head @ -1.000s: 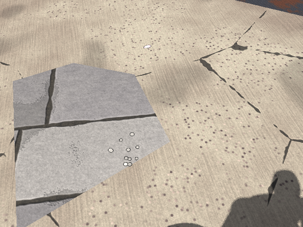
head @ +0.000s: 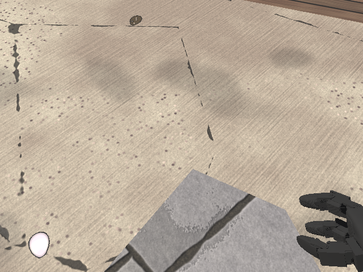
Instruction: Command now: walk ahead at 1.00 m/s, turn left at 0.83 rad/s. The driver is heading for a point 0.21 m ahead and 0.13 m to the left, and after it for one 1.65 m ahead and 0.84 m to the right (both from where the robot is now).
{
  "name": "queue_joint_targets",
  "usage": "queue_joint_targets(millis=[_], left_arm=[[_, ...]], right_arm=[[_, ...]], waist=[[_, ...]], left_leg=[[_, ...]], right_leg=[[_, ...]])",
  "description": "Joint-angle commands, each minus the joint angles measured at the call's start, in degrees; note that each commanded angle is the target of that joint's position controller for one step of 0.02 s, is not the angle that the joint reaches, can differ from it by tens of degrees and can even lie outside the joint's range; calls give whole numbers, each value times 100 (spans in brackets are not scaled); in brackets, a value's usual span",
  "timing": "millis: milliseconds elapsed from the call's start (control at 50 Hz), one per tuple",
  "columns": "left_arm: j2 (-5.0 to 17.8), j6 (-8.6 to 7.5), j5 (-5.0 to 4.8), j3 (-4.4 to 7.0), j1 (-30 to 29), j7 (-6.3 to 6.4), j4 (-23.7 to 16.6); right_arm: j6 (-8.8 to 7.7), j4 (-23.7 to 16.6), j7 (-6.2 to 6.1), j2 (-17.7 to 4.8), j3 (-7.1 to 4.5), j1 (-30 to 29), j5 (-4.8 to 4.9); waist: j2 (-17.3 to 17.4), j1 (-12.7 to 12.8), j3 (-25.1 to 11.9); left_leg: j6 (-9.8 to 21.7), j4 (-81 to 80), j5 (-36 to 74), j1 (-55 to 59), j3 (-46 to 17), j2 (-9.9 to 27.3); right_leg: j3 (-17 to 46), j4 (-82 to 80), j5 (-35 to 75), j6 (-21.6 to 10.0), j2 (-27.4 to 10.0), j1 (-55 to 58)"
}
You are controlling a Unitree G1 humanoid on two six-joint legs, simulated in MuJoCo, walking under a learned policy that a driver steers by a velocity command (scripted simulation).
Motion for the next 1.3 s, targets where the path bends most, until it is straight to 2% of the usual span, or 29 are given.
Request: queue_joint_targets(millis=[20, 40, 60, 80, 100, 140, 200, 280, 360, 420, 480, 500, 520, 540, 560, 580, 620, 700, 840, 880, 900, 920, 940, 960, 1000, 1060, 1160, 1220, 1300], left_arm=[[1411, 44, 13, 275, -788, 152, -636], [1403, 53, -26, 254, -1024, 99, -822], [670, 62, 95, 119, -592, -31, -849], [553, 69, -165, 26, -165, 7, -1337], [936, -11, -159, 80, -1123, 15, -1463], [691, 18, -146, 20, -1309, -43, -1238], [381, 377, -43, -3, -844, -206, -928], [188, 399, -115, -18, -2029, -322, -1215], [26, 272, -151, -107, -2811, -470, -1385], [242, 275, -113, -59, -2576, -519, -1296], [941, 339, -57, 232, -304, -415, -644], [1228, 356, -64, 409, 820, -328, -374], [1643, 444, -106, 542, 416, -244, -301], [1963, 468, -31, 615, -37, -220, -577], [1495, 471, -53, 567, -267, -152, -752], [1112, 484, -71, 464, -511, -122, -667], [935, 347, -88, 382, -810, -98, -672], [972, 87, -171, 360, -959, -155, -764], [1274, 130, -222, 555, -686, -158, -814], [1471, 121, -155, 595, -771, -136, -830], [1589, 89, -144, 614, -1083, -159, -891], [1146, 2, -116, 487, -1325, -163, -1053], [127, -8, -375, 223, -630, -140, -1313], [553, 87, -264, 165, -849, -116, -1386], [918, 225, -26, 258, -1804, -206, -1349], [449, 444, 55, 154, -2174, -433, -1571], [306, 597, 26, -11, -2881, -565, -2199], [407, 578, 22, -50, -3541, -660, -2287], [539, 487, -1, -2, -3065, -611, -2096]], right_arm=[[-43, 440, -120, -576, -228, 2230, -57], [-67, 878, -245, -769, -386, 3260, -35], [-56, 953, -398, -1128, -496, 2885, -58], [-26, 597, -474, -1658, -599, 2770, -111], [10, 623, -598, -1381, -613, 3067, -66], [-177, 934, -646, -877, -480, 2505, -63], [-532, 1118, -604, -347, -290, 2381, 30], [-759, 1361, -458, -251, -271, 2577, 97], [-874, 1485, -507, -283, -205, 2866, 178], [-823, 1494, -706, -728, -251, 2960, 123], [-475, 1337, -905, -1076, -374, 2457, -96], [-412, 1249, -877, -1163, -417, 2025, -84], [-573, 891, -713, -159, -157, 2015, -138], [-679, 434, -667, -143, -45, 2375, 94], [-799, 362, -637, -416, 0, 1897, 9], [-846, 346, -587, -470, 0, 1775, -13], [-648, 304, -568, -371, 61, 1727, -217], [-335, -86, -481, -256, 171, 1004, -217], [-430, -387, -474, -217, 200, 226, 39], [-490, -145, -590, -675, -2, 1117, 33], [-525, 103, -667, -873, -119, 2167, 34], [-544, 316, -798, -1284, -306, 3518, -69], [-531, 321, -798, -1699, -410, 3540, -340], [-445, 303, -765, -1545, -491, 3057, -197], [-415, 354, -708, -596, -292, 2408, -106], [-501, 925, -660, -215, -199, 2889, -20], [-719, 1136, -549, -346, -231, 2579, 41], [-716, 1340, -567, -450, -269, 2763, 41], [-554, 1370, -679, -1112, -421, 3123, 37]], waist=[[-936, -1729, -723], [-633, -2131, -1119], [477, -1338, -982], [942, -996, -2370], [-168, -1426, -2101], [-924, -801, -319], [-653, -202, 163], [-211, -434, 674], [-225, -672, 586], [246, -465, 91], [536, 775, -973], [153, 1440, -1209], [-1765, 603, -980], [-1762, 217, -2054], [-492, 344, -1544], [210, -40, -673], [476, -537, 41], [130, -611, 584], [-511, 2, -50], [-500, -444, -697], [-448, -1100, -1255], [-74, -1676, -2038], [1695, -1062, -2810], [1664, -994, -2615], [147, -1002, -928], [309, -752, -257], [423, -316, 241], [-59, -464, 647], [298, -59, 65]], left_leg=[[408, -340, -320, 3567, -57, -639], [586, -1062, -201, 5147, -554, -651], [632, -1061, -593, 6025, -1972, 502], [1689, -1637, -225, 7503, -5047, 2161], [1394, -2627, -1305, 6921, -5098, 1941], [827, -3133, -1188, 4682, -3615, 1560], [532, -3608, -607, 2789, -2433, 1285], [-155, -4049, 1176, 2870, -785, 605], [-526, -4320, 2844, 3426, 39, 604], [-873, -3352, 6310, 4666, 358, 846], [-943, -205, 7221, 4569, 214, 1142], [-893, 2317, 5383, 3620, 340, 729], [-1057, 4645, -2099, 903, -19, -402], [-1144, 5668, -2562, -741, -1270, -522], [-982, 5078, -1901, -1032, -1615, -135], [-892, 4253, -1451, -768, -1576, 171], [-1032, 3423, -1524, -55, -1496, 470], [-1320, 1368, -958, 782, -980, 738], [-1168, -1449, 898, 1932, -923, 138], [-1030, -1671, -27, 3048, -985, -118], [-948, -1647, -287, 4282, -1043, 48], [-767, -1461, -1947, 5782, -1895, 1022], [-242, -2360, -3568, 7222, -4972, 2915], [-3, -3064, -4760, 6731, -6186, 2902], [-254, -2980, -3126, 5100, -3904, 2200], [-550, -3227, -1234, 4157, -2179, 1680], [-678, -3747, 546, 3432, -465, 1597], [-825, -4028, 1406, 3544, 496, 1150], [-932, -2521, 6063, 4539, 814, 1425]], right_leg=[[382, 2558, 8915, -436, -1474, -1703], [317, 4241, 7951, -531, -1268, -2664], [468, 6354, 631, -587, -470, -4220], [1506, 8166, -546, -496, -34, -5698], [1983, 8092, 389, -556, -141, -6244], [2008, 7108, 803, -677, -567, -5894], [2398, 6188, 856, -580, -781, -4755], [2009, 4579, 2266, -728, -661, -5347], [1155, 2847, 3784, -1036, -349, -4742], [673, 2424, 3413, -1254, 299, -4289], [862, 2345, 2161, -1620, 788, -2088], [1467, 1864, 1922, -1979, 527, -920], [3091, 2314, 2729, -2423, -440, 431], [5914, 1103, 1118, -3524, -1332, 1486], [6360, 118, 67, -3235, -1426, 864], [5871, -212, -152, -2826, -1265, -353], [5079, -295, 747, -2546, -774, -2072], [3914, -716, 1825, -2356, 36, -3880], [4002, 29, 4084, -1659, 43, -2462], [4045, 1397, 5419, -1386, 51, -1991], [3922, 2619, 5225, -1260, 227, -2364], [3566, 4379, 3920, -1220, 448, -3228], [2895, 6201, -603, -1056, 1056, -5069], [2517, 6805, 38, -1139, 583, -5865], [2261, 6369, 987, -1080, 21, -5971], [2213, 6162, 1014, -990, -343, -5836], [1955, 5331, 2087, -926, -536, -5938], [1166, 3833, 2607, -1116, -242, -5443], [545, 2955, 2103, -1556, 483, -4073]])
